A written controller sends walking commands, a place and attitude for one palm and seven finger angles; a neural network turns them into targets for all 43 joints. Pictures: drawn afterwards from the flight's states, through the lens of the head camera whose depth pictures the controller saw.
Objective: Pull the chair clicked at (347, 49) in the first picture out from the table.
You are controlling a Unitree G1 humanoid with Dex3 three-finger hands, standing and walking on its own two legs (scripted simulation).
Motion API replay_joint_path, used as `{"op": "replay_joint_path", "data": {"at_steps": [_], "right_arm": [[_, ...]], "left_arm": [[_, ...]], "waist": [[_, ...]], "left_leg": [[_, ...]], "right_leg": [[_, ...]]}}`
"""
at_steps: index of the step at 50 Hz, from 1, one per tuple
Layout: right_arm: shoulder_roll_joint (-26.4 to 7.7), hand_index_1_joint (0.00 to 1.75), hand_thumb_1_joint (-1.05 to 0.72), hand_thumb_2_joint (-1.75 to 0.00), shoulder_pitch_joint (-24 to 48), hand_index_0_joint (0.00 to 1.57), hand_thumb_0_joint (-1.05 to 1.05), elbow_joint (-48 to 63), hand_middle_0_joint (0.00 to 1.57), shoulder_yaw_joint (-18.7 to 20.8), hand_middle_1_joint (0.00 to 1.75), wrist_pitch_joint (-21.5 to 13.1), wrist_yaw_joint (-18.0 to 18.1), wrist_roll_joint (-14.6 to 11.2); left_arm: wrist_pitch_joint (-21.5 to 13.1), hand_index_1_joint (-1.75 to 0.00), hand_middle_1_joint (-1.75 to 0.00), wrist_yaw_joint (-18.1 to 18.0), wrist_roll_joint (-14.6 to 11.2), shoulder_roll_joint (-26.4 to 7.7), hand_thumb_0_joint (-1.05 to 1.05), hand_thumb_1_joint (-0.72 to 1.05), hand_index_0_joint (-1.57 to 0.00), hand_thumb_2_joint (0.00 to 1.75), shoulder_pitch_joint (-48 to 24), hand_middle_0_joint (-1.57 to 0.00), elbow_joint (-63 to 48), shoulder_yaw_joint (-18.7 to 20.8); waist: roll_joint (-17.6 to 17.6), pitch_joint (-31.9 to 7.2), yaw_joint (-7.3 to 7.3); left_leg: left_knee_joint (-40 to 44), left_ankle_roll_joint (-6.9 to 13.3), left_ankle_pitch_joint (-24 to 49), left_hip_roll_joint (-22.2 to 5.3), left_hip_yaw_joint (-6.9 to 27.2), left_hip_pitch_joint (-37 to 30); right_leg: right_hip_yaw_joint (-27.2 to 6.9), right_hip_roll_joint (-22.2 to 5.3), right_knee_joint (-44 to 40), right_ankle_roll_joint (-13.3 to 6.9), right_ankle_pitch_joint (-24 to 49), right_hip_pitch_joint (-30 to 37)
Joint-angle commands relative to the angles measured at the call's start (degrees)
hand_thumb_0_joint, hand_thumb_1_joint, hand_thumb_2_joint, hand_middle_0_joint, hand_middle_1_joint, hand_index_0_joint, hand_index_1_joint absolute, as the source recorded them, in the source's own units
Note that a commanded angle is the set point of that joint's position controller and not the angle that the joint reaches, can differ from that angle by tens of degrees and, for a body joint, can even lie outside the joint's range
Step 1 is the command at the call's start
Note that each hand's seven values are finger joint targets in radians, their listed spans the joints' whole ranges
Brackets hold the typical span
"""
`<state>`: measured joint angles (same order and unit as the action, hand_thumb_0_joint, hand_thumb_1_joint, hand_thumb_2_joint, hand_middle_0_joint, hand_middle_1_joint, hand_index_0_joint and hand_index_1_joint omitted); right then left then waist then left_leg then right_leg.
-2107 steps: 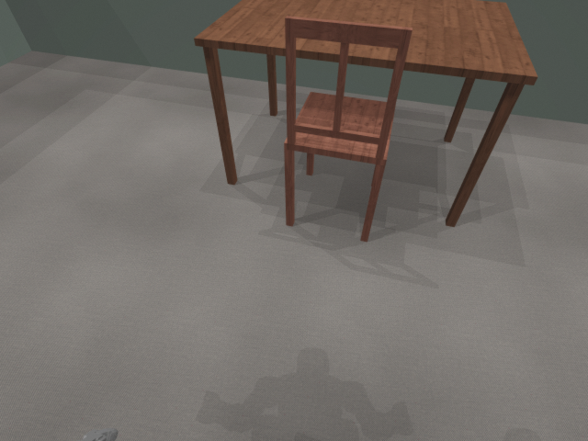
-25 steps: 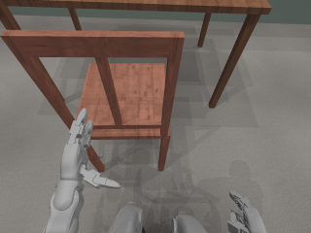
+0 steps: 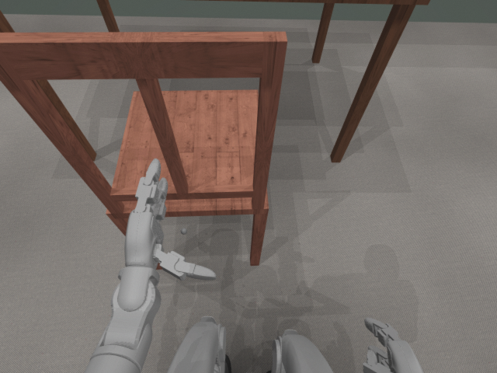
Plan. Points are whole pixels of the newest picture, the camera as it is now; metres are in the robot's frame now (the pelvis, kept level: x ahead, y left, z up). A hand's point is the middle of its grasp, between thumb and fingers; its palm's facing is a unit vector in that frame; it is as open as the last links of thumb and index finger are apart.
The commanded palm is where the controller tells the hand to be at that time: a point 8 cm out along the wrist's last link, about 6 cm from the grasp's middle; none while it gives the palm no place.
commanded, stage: aim the fingers beside a spindle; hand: left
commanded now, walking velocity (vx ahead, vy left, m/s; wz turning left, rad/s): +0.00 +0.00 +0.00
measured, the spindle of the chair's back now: (168, 145) +0.48 +0.16 +0.04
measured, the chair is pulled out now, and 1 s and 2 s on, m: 0.28 0.28 0.28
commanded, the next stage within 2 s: push the fingers through the gap in 0.52 s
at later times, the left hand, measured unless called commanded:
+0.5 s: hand (184, 231) +0.33 +0.11 +0.03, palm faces +0.04 -1.00 -0.02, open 16.9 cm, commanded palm +0.30 +0.17 +0.02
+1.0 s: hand (179, 212) +0.36 +0.13 +0.02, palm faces +0.06 -1.00 -0.02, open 16.9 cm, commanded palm +0.34 +0.18 +0.02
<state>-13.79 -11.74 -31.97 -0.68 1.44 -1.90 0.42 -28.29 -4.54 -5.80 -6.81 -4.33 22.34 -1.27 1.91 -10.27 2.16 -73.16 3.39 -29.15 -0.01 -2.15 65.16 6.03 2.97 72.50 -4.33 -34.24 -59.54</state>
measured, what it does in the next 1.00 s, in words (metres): stands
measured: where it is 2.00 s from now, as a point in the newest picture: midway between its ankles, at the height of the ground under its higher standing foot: outside the picture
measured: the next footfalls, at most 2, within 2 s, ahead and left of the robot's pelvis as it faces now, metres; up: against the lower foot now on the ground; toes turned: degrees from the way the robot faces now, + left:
none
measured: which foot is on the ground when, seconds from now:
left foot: down 0.00-1.00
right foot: down 0.00-1.00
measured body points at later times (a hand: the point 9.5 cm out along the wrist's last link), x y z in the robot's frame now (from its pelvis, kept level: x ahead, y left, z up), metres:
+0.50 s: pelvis +0.00 -0.01 +0.00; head +0.10 -0.01 +0.44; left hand +0.32 +0.17 +0.03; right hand +0.16 -0.25 -0.11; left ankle +0.05 +0.08 -0.62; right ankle +0.00 -0.08 -0.62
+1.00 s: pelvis +0.00 +0.00 +0.00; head +0.10 +0.00 +0.44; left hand +0.35 +0.18 +0.03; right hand +0.14 -0.25 -0.12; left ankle +0.05 +0.08 -0.62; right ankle +0.00 -0.08 -0.62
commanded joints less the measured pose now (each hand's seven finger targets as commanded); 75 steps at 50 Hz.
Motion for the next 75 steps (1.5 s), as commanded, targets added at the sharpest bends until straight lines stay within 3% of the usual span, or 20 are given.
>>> {"op": "replay_joint_path", "data": {"at_steps": [1,4,10,12,17,19,24,27,31,33,37,41,43,44,48,53,62,71,73,75], "right_arm": [[-7.5,0.3,-0.9,-0.9,0.2,0.2,0.0,7.4,0.2,3.4,0.3,-1.8,0.7,-0.1],[-7.5,0.3,-0.9,-0.9,0.1,0.2,0.0,7.6,0.2,3.5,0.3,-1.7,0.4,-0.3],[-7.5,0.3,-0.9,-0.9,0.1,0.2,0.0,7.4,0.2,3.4,0.3,-1.3,0.8,-0.6],[-7.4,0.3,-0.9,-0.9,0.3,0.2,0.0,7.3,0.2,3.4,0.3,-1.3,1.0,-0.6],[-7.2,0.3,-0.9,-0.9,0.6,0.2,0.0,7.2,0.2,3.3,0.3,-1.9,1.0,-0.5],[-7.3,0.3,-0.9,-0.9,0.5,0.2,0.0,7.3,0.2,3.4,0.3,-1.9,1.0,-0.4],[-7.5,0.3,-0.9,-0.9,0.5,0.2,0.0,7.3,0.2,3.3,0.3,-1.4,1.1,-0.6],[-7.4,0.3,-0.9,-0.9,0.7,0.2,0.0,7.5,0.2,3.2,0.3,-1.3,1.3,-0.7],[-7.2,0.3,-0.9,-0.9,0.5,0.2,0.0,7.8,0.2,3.3,0.3,-1.6,1.2,-0.6],[-7.4,0.3,-0.9,-0.9,0.2,0.2,0.0,7.2,0.2,3.3,0.3,-1.8,1.2,-0.6],[-8.0,0.3,-0.9,-0.9,0.0,0.2,0.0,6.2,0.2,3.5,0.3,-1.9,1.4,-0.6],[-8.1,0.3,-0.9,-0.9,-0.3,0.2,0.0,6.0,0.2,3.4,0.3,-1.8,1.5,-0.6],[-8.3,0.3,-0.9,-0.9,-0.5,0.2,0.0,6.1,0.2,3.5,0.3,-1.6,1.6,-0.5],[-8.0,0.3,-0.9,-0.9,-0.5,0.2,0.0,6.1,0.2,3.3,0.3,-1.4,1.5,-0.5],[-8.2,0.3,-0.9,-0.9,-1.4,0.2,0.0,5.6,0.2,3.3,0.3,-1.2,1.5,-0.4],[-8.6,0.3,-0.9,-0.9,-2.2,0.2,0.0,5.2,0.2,3.6,0.3,-1.1,1.2,-0.4],[-8.9,0.3,-0.9,-0.9,-3.6,0.2,0.0,4.3,0.2,3.8,0.3,-0.1,0.9,-0.2],[-9.2,0.3,-0.9,-0.9,-5.6,0.2,0.0,2.9,0.2,4.1,0.3,0.3,0.5,0.2],[-9.4,0.3,-0.9,-0.9,-6.2,0.2,0.0,2.6,0.2,4.1,0.3,0.6,0.5,0.1],[-9.2,0.3,-0.9,-0.9,-6.2,0.2,0.0,2.4,0.2,3.9,0.3,0.9,0.5,0.2]], "left_arm": [[-5.4,-0.08,-0.08,-1.0,0.4,-5.4,0.0,-0.5,-0.06,0.3,-11.3,-0.06,-13.4,3.4],[-5.3,-0.08,-0.08,-0.5,0.1,-3.2,0.0,-0.5,-0.06,0.3,-8.2,-0.06,-13.6,1.0],[-4.2,-0.08,-0.08,0.6,-0.3,-4.1,0.0,-0.5,-0.06,0.3,-7.9,-0.06,-10.5,1.9],[-5.0,-0.08,-0.08,0.5,-0.4,-5.9,0.0,-0.5,-0.06,0.3,-8.7,-0.06,-11.0,4.0],[-6.5,-0.08,-0.08,0.6,-0.3,-4.3,0.0,-0.5,-0.06,0.3,-11.5,-0.06,-13.5,1.4],[-6.2,-0.08,-0.08,0.7,-0.2,-3.2,0.0,-0.5,-0.06,0.3,-10.7,-0.06,-13.0,0.2],[-4.4,-0.08,-0.08,1.0,-0.7,-4.8,0.0,-0.5,-0.06,0.3,-9.1,-0.06,-9.9,2.6],[-4.8,-0.08,-0.08,1.2,-1.1,-6.9,0.0,-0.5,-0.06,0.3,-10.0,-0.06,-10.9,5.0],[-5.8,-0.08,-0.08,1.4,-1.4,-6.3,0.0,-0.5,-0.06,0.3,-8.7,-0.06,-13.5,4.4],[-5.7,-0.08,-0.08,1.7,-1.4,-4.8,0.0,-0.5,-0.06,0.3,-11.5,-0.06,-12.9,2.3],[-5.4,-0.08,-0.08,2.1,-1.1,-4.9,0.0,-0.5,-0.06,0.3,-14.9,-0.06,-10.1,2.0],[-4.9,-0.08,-0.08,1.6,-1.2,-6.5,0.0,-0.5,-0.06,0.3,-17.0,-0.06,-9.1,4.2],[-4.7,-0.08,-0.08,1.1,-1.4,-8.2,0.0,-0.5,-0.06,0.3,-16.2,-0.06,-8.1,6.5],[-4.5,-0.08,-0.08,1.2,-1.3,-7.0,0.0,-0.5,-0.06,0.3,-17.1,-0.06,-7.3,5.3],[-4.5,-0.08,-0.08,0.9,-0.9,-7.5,0.0,-0.5,-0.06,0.3,-22.1,-0.06,-5.3,5.7],[-4.5,-0.08,-0.08,1.3,-1.2,-7.1,0.0,-0.5,-0.06,0.3,-23.9,-0.06,-3.7,5.6],[-4.9,-0.08,-0.08,0.6,-0.6,-8.3,0.0,-0.5,-0.06,0.3,-28.9,-0.06,0.4,7.4],[-5.6,-0.08,-0.08,-0.1,0.5,-7.6,0.0,-0.5,-0.06,0.3,-37.1,-0.06,4.9,7.1],[-5.1,-0.08,-0.08,-0.3,0.2,-8.9,0.0,-0.5,-0.06,0.3,-37.5,-0.06,7.7,8.8],[-5.1,-0.08,-0.08,-0.4,0.6,-9.3,0.0,-0.5,-0.06,0.3,-40.2,-0.06,9.0,9.0]], "waist": [[-0.4,-21.1,0.18],[-1.0,-21.5,0.39],[-4.1,-17.9,1.03],[-3.7,-18.1,0.46],[-0.5,-19.3,1.06],[-0.8,-20.2,1.27],[-3.9,-18.6,1.05],[-3.1,-19.2,0.32],[-1.2,-21.1,0.03],[-1.1,-19.3,1.67],[-2.0,-18.2,2.35],[-0.7,-20.6,1.38],[-2.0,-21.4,0.96],[-2.0,-21.1,1.29],[-1.4,-20.6,2.21],[-0.3,-22.7,2.19],[-0.5,-21.3,2.72],[2.1,-24.5,3.81],[-0.5,-23.8,4.29],[-0.2,-22.8,4.45]], "left_leg": [[8.6,-1.5,13.5,-0.5,5.9,-19.1],[9.0,-1.5,15.5,-0.7,6.0,-20.3],[7.9,-1.1,11.9,-0.1,4.9,-15.0],[7.7,-1.1,11.5,-0.1,4.7,-14.2],[7.6,-1.1,12.3,-0.2,5.1,-16.8],[7.7,-1.1,12.8,-0.3,5.3,-17.9],[7.3,-0.9,11.0,0.0,4.7,-14.3],[7.1,-1.0,10.9,0.2,4.3,-13.2],[7.4,-1.1,13.6,0.0,4.4,-15.5],[7.3,-1.0,13.4,-0.2,4.9,-16.2],[7.1,-1.0,11.1,-0.3,5.4,-15.8],[7.3,-1.1,12.0,-0.2,5.4,-16.8],[7.5,-1.1,13.0,-0.2,5.3,-16.6],[7.5,-1.1,12.9,-0.1,5.1,-16.1],[7.4,-1.1,12.8,-0.3,5.4,-16.5],[7.7,-1.3,14.3,-0.5,5.9,-18.9],[8.3,-1.6,14.0,-0.7,6.4,-19.2],[8.0,-2.0,16.0,-1.0,7.4,-22.6],[7.9,-1.7,15.6,-1.0,7.4,-21.1],[7.9,-1.6,14.0,-0.7,6.9,-19.3]], "right_leg": [[-6.4,-1.8,-11.4,2.5,16.7,8.0],[-6.1,-1.8,-11.4,2.6,18.9,8.6],[-7.7,-2.3,-12.8,3.1,17.8,10.0],[-8.3,-2.3,-12.9,3.0,17.3,10.7],[-7.9,-2.3,-12.3,2.8,17.2,8.9],[-7.6,-2.2,-12.2,3.0,17.5,8.4],[-8.5,-2.4,-13.1,3.3,16.8,10.0],[-9.4,-2.5,-13.2,3.3,16.8,11.6],[-8.8,-2.3,-12.3,3.2,19.9,12.3],[-8.0,-2.1,-12.2,3.2,19.1,9.5],[-7.7,-2.1,-12.5,3.1,15.9,7.1],[-7.5,-2.0,-12.2,2.9,16.2,7.9],[-7.6,-1.9,-12.0,3.0,17.4,9.0],[-7.6,-2.0,-12.1,3.1,17.7,9.4],[-7.3,-1.8,-11.8,3.0,17.2,7.8],[-6.6,-1.6,-11.4,2.9,17.8,6.9],[-5.9,-1.3,-11.4,2.7,16.7,5.0],[-5.1,-1.1,-10.4,2.5,16.7,1.9],[-5.3,-0.9,-10.7,2.6,16.8,2.5],[-5.6,-1.0,-10.9,2.7,15.8,3.0]]}}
